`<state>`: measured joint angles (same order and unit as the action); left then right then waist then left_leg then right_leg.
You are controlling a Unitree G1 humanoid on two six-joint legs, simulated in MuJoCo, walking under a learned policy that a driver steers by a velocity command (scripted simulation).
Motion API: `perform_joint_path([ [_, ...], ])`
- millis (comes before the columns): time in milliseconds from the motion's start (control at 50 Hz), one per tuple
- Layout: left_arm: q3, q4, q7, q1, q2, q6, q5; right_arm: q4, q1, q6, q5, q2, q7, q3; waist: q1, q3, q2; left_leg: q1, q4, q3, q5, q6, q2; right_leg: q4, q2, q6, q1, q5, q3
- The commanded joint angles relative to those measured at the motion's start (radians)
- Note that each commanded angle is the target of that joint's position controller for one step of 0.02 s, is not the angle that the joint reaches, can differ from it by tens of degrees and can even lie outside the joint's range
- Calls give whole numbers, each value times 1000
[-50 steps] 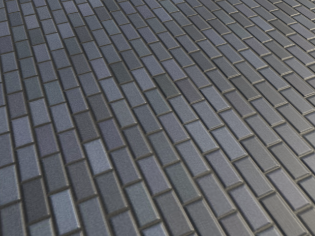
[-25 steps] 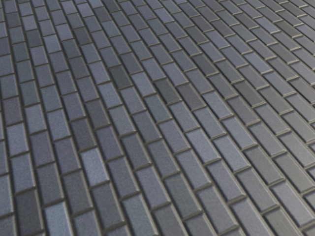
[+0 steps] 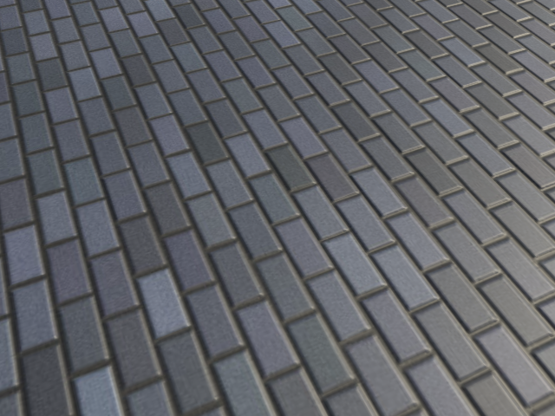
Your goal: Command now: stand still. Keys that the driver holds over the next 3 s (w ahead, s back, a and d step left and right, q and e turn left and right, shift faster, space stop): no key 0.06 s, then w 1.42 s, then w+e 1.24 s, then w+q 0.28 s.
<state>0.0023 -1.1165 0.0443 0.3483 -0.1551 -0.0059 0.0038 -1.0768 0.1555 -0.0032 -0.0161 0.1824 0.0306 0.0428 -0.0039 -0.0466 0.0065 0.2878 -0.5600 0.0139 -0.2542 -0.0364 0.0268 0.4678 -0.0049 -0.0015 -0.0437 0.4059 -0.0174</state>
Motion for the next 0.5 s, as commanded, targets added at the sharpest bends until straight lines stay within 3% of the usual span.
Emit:
perform_joint_path([
  [20,-11,-8,3,120,-67,-3,0,25,9,-3,2,90,6,14,5,-2,-7,-157,64,-62,301,-47,-56,-85,10,6,-184,-218,1],
  [60,-11,-10,4,123,-63,-6,0,21,11,0,3,88,8,14,4,-14,-6,-149,74,-63,255,-43,-54,-90,11,8,-199,-184,2],
  [100,-14,-17,7,146,-64,-5,-8,2,45,4,-3,91,10,18,2,-16,5,-123,70,-38,-122,-46,-20,-85,0,41,-219,66,8],
  [140,-22,7,13,141,-84,-14,-17,8,39,-5,-7,97,10,23,8,-102,17,-4,65,-44,-413,-54,-9,-97,31,95,-281,300,-44],
  [180,-28,13,12,187,-106,-40,-26,30,3,-38,-16,76,1,19,33,-160,48,85,4,-39,-387,-52,-8,-161,104,148,-282,382,-153],
  [200,-39,10,9,217,-140,-53,-31,47,-31,-58,-19,57,-7,14,50,-174,111,149,-84,0,-286,-40,8,-230,175,187,-235,404,-257],
  [220,-54,16,5,206,-184,-64,-36,66,-66,-76,-21,41,-17,9,52,-201,182,223,-186,45,-162,-35,9,-301,269,228,-189,385,-378],
  [240,-60,28,0,174,-195,-74,-34,77,-74,-91,-19,40,-25,5,41,-224,192,263,-233,21,-139,-49,-29,-308,328,252,-179,300,-435],
  [260,-57,40,-6,151,-176,-81,-33,80,-57,-101,-21,51,-31,7,21,-220,169,275,-219,16,-160,-61,-46,-282,330,245,-148,180,-413],
  [280,-55,48,-13,133,-163,-82,-35,76,-25,-109,-26,58,-36,9,-3,-204,152,226,-145,31,-177,-69,-44,-244,305,220,-137,79,-354],
  [320,-52,78,-24,74,-164,-78,-30,9,165,-111,-27,86,-40,33,-92,-116,110,-139,25,66,-96,-77,21,-95,182,148,-263,-162,-188],
  [340,-47,104,-27,24,-150,-85,-27,-37,332,-107,-18,148,-42,60,-160,-41,-6,-326,108,-102,-77,-114,-58,171,87,99,-364,-357,-78],
  [360,-31,137,-25,41,-86,-99,-32,-50,486,-106,-19,254,-45,87,-190,55,-280,-511,303,-547,-190,-251,-297,576,-46,26,-583,-195,55],
  [380,-31,157,-27,20,-83,-118,-44,-47,451,-118,7,172,-52,50,-142,61,-237,-468,411,-792,-202,-290,-409,807,-42,51,-679,84,-81],
  [400,-39,170,-36,0,-105,-123,-59,-15,333,-127,7,127,-52,28,-83,-27,-140,-371,404,-685,-196,-261,-416,891,21,87,-737,29,-114],
  [420,-42,167,-40,-2,-111,-122,-58,17,241,-129,6,98,-56,13,-46,-48,-72,-303,414,-523,-152,-224,-363,873,75,105,-714,-73,-102],
  [440,-51,166,-38,-5,-113,-121,-48,30,202,-126,6,95,-61,5,-21,-62,-34,-262,427,-407,-77,-192,-316,809,109,108,-697,-144,-82],
  [480,-73,160,-37,-1,-137,-103,-38,26,214,-113,12,65,-58,-11,0,-52,-58,-220,440,-233,76,-141,-231,717,138,92,-622,-210,-42],
  [500,-75,160,-39,-9,-123,-94,-37,17,249,-109,15,70,-53,-13,-2,-50,-64,-220,442,-192,145,-140,-214,698,138,79,-624,-229,-19],
])
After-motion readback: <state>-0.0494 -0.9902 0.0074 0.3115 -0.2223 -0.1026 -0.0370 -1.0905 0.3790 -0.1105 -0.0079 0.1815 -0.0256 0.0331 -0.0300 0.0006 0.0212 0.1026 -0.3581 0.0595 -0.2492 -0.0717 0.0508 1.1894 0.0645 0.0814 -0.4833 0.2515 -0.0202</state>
